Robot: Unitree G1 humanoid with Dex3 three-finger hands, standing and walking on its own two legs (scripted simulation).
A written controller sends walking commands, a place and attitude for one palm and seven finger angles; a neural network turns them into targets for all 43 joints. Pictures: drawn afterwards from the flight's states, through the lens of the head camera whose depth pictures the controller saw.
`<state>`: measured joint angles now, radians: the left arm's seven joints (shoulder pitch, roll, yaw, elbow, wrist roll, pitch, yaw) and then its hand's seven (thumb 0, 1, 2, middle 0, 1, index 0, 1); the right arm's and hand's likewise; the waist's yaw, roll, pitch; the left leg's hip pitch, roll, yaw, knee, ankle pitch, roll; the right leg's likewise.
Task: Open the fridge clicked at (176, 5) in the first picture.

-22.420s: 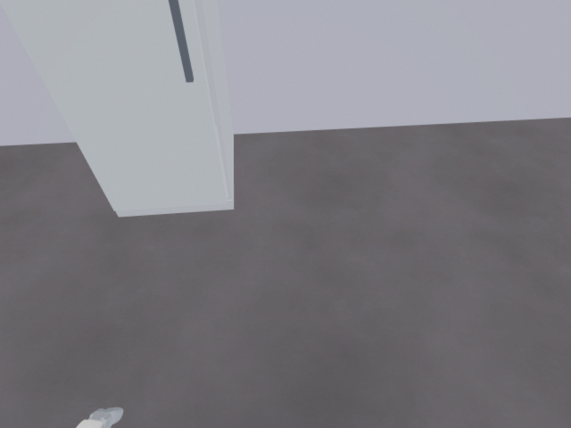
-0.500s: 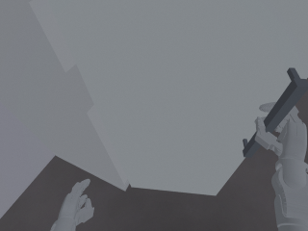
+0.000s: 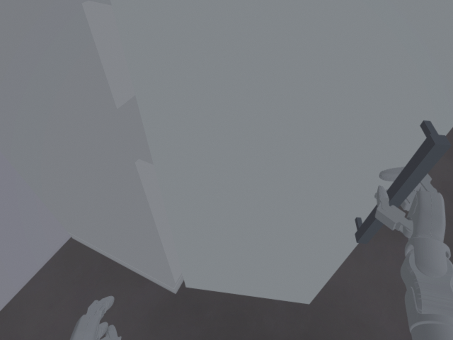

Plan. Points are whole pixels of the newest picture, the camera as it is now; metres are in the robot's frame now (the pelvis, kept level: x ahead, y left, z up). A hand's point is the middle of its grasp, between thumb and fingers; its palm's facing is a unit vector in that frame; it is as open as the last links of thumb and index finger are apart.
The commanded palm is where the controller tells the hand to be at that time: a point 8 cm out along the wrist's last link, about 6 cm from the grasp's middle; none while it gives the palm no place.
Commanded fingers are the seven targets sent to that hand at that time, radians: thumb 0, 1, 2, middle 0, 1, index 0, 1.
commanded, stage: stop walking and hold the door back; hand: right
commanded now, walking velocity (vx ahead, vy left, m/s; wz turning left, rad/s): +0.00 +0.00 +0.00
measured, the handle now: (388, 191) +0.38 -0.26 +0.08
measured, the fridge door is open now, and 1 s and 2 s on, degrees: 72 71 71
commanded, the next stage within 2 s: loosen the grip on the handle in 0.20 s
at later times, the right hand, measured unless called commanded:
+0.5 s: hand (391, 203) +0.35 -0.25 +0.09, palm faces +0.28 +0.94 -0.21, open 7.6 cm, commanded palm +0.30 -0.29 +0.10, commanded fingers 0.00 0.43 -0.26 0.44 1.38 0.44 1.38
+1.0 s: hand (394, 211) +0.34 -0.26 +0.08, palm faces +0.31 +0.92 -0.25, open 14.5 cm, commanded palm +0.30 -0.31 +0.09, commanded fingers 0.00 0.55 -0.20 0.25 1.15 0.25 1.15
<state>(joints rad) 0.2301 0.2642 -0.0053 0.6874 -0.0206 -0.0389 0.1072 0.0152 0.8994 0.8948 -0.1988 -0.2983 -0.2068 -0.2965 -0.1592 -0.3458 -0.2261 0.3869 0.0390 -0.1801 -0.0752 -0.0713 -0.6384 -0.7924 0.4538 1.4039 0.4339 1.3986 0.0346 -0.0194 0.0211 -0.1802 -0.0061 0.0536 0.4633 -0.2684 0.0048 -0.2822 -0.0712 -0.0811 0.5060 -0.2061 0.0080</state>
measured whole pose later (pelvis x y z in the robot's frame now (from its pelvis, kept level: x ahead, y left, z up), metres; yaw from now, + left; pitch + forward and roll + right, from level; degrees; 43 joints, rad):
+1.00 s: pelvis +0.01 +0.00 -0.02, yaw -1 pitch +4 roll +0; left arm 0.23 0.24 -0.01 0.68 -0.02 -0.11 0.08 0.02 0.90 0.89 -0.20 -0.30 -0.21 -0.30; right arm -0.15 -0.33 -0.25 0.32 0.05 -0.18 -0.01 -0.01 0.54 -0.20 0.27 1.18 0.28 1.17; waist -0.02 -0.02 -0.05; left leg -0.35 0.03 0.06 0.67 -0.39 0.00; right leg -0.45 -0.05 -0.07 0.66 -0.29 0.00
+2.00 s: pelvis +0.01 -0.02 -0.02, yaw -2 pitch +5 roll +1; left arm 0.22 0.24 -0.02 0.64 -0.03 -0.15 0.10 0.02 0.90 0.89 -0.20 -0.30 -0.21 -0.30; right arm 0.14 -0.39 -0.40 0.14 0.18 -0.24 0.15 -0.02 0.55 -0.20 0.25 1.15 0.26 1.15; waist -0.04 -0.03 -0.07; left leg -0.38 0.03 0.07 0.70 -0.40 -0.02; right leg -0.50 -0.04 -0.05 0.74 -0.32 -0.02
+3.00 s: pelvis +0.01 +0.00 -0.01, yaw -3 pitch -1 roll +1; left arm 0.22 0.25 -0.04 0.65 -0.04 -0.29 0.11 0.02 0.90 0.90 -0.20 -0.30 -0.21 -0.30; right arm 0.36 -0.37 -0.38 -0.18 0.19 -0.03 0.03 -0.02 0.42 -0.26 0.25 1.07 0.25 1.07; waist -0.07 -0.05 -0.04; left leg -0.21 0.02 0.10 0.59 -0.37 0.00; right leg -0.33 -0.04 -0.03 0.63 -0.28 0.00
